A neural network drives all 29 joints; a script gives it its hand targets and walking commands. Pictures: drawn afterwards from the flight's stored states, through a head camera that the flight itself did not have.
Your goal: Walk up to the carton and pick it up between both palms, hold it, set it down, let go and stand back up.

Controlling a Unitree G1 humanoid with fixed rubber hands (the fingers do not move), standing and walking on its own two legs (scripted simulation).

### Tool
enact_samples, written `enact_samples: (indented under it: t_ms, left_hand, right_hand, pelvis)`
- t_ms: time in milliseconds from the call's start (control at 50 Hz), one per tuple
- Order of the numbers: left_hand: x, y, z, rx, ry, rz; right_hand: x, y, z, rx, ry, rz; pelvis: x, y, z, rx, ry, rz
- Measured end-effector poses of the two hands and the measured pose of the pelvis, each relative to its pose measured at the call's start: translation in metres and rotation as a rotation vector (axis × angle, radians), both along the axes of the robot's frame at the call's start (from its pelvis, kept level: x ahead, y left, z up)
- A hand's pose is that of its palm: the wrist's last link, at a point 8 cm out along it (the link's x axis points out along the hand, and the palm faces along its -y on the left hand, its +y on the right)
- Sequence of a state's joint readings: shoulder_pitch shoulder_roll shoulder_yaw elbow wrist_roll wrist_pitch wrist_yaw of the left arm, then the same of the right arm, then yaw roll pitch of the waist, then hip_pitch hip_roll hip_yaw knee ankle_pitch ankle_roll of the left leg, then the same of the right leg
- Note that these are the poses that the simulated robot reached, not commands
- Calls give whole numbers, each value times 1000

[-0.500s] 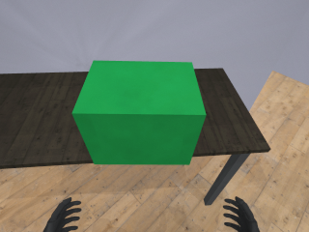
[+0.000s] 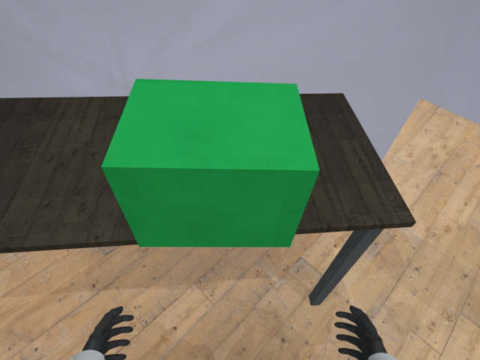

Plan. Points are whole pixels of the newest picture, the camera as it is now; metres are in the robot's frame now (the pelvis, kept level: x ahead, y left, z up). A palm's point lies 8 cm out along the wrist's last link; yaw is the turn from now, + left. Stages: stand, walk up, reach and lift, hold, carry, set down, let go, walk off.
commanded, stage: stand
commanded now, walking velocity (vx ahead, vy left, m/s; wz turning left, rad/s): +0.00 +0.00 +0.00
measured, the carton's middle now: (216, 166) +0.46 +0.07 +0.05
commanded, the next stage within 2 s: none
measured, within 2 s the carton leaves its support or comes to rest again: neither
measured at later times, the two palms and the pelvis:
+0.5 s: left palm out of the picture +0.11 +0.25 -0.13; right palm out of the picture +0.08 -0.25 -0.13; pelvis +0.06 +0.02 -0.01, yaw -2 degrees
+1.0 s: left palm out of the picture -0.02 +0.26 -0.15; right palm out of the picture -0.05 -0.18 -0.15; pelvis +0.00 +0.04 +0.00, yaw -3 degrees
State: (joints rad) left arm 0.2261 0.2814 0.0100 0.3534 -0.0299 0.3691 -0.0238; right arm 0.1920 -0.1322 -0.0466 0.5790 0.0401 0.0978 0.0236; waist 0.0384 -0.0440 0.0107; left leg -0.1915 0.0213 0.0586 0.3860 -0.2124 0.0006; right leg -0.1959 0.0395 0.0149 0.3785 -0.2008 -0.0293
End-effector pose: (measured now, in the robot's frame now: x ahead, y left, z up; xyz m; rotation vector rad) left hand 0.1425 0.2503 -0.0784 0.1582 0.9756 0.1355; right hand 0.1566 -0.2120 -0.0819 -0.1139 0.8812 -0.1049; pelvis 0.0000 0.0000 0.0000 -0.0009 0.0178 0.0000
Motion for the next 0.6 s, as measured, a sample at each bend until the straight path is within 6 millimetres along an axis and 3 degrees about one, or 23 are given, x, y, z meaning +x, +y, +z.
enact_samples:
  t_ms: [80, 200, 380, 500, 600]
  left_hand:
    - [-14, 6, -7, 95, -5, -67]
    - [-41, 11, -18, 110, 71, -56]
    - [-28, 3, -41, 50, 103, -28]
    - [-30, 2, -50, 34, 128, -16]
    - [-54, 6, -54, 39, 203, -6]
  right_hand:
    - [-12, -12, -15, -96, 47, 47]
    - [-43, -31, -43, -99, 202, 23]
    - [-62, -40, -47, -120, 310, -44]
    - [-77, -36, -51, -122, 342, -88]
    - [-104, -19, -59, -87, 411, -102]
  pelvis:
    - [12, 6, -1, 5, 25, -6]
    - [36, 12, -2, 4, 43, -10]
    - [60, 12, -5, -2, 36, -22]
    - [62, 17, -7, 1, 4, -32]
    - [52, 22, -6, 2, -15, -39]
